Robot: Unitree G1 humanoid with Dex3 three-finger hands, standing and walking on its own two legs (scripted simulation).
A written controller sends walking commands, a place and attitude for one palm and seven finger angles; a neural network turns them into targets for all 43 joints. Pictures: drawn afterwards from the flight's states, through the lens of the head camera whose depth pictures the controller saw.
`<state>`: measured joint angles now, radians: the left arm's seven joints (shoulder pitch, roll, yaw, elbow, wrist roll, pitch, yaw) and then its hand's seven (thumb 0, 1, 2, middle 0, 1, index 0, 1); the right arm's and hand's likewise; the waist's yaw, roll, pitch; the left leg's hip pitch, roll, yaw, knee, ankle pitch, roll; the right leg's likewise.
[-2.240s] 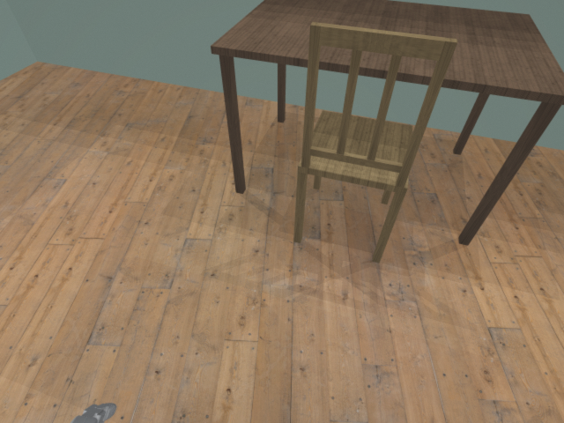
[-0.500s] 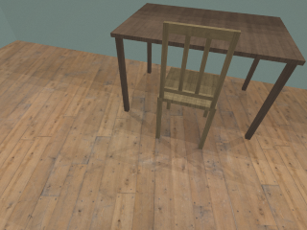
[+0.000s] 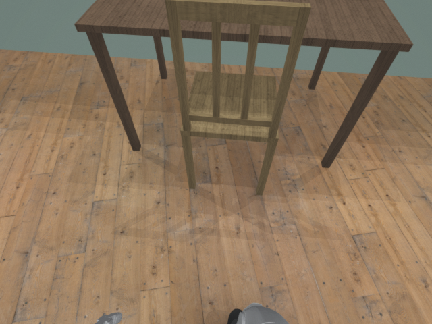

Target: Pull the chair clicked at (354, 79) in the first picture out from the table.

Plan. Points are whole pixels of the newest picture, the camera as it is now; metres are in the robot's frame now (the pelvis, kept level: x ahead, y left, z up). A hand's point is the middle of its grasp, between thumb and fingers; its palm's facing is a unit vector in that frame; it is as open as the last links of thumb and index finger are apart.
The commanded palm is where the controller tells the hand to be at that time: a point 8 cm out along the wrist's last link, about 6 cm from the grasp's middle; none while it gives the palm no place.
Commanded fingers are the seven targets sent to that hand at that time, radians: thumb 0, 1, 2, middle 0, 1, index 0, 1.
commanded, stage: take the last steps up to it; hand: left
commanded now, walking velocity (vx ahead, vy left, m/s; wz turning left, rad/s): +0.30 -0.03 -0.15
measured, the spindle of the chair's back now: (216, 75) +0.82 +0.03 -0.03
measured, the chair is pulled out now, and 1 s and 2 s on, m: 0.00 0.00 0.00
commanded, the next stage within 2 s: come to a stop and stand still in 0.92 s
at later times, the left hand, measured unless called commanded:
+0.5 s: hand out of the picture +0.11 +0.19 -0.16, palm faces +0.08 -0.99 -0.13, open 7.3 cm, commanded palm none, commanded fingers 0.00 0.90 0.90 -0.20 -0.30 -0.20 -0.30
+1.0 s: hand (170, 209) +0.39 +0.14 -0.14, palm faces -0.05 -0.98 -0.21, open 7.3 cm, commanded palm none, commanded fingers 0.00 0.90 0.90 -0.20 -0.30 -0.20 -0.30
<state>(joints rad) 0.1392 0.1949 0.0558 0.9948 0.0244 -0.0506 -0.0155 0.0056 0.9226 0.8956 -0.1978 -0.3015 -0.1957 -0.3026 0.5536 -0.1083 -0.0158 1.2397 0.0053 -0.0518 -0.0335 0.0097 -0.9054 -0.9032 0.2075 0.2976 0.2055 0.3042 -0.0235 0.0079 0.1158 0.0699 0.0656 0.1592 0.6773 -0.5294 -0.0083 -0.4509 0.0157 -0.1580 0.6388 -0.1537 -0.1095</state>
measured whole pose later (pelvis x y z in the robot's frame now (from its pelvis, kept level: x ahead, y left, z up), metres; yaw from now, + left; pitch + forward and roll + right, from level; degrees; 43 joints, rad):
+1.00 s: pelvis +0.30 -0.04 +0.02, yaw -5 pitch -1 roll +0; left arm 0.18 0.15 0.06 1.03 0.02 -0.06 0.00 0.00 0.92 0.90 -0.20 -0.30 -0.20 -0.30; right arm 0.39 -0.13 -0.04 1.17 -0.01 -0.02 -0.01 0.01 -0.91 -0.90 0.21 0.30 0.20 0.30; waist -0.03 0.03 0.06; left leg -0.31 0.08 0.06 1.12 -0.48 0.02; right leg -0.32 -0.03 -0.15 0.59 -0.26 -0.06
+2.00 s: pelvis +0.31 -0.05 +0.03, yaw -5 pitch +0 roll +0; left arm 0.34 0.09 0.02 1.12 0.02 -0.02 0.03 0.00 0.91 0.89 -0.20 -0.30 -0.20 -0.30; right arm 0.31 -0.19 -0.04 1.13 -0.01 0.04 -0.03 0.01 -0.92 -0.90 0.20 0.30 0.20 0.30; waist 0.02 0.02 0.03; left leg -0.26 0.02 0.04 0.61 -0.35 -0.03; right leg -0.11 0.00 -0.07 0.42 -0.32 -0.03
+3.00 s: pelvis +0.27 +0.01 +0.03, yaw -7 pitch -1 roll +0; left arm 0.32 0.14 -0.01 1.12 0.02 0.00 0.04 0.00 0.91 0.90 -0.20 -0.30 -0.20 -0.30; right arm 0.27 -0.16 -0.01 1.13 0.00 0.01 -0.01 0.01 -0.91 -0.90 0.20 0.30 0.20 0.30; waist 0.00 0.00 0.07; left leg -0.20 -0.06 0.11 0.42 -0.20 0.08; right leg -0.16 -0.08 -0.01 0.46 -0.27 0.06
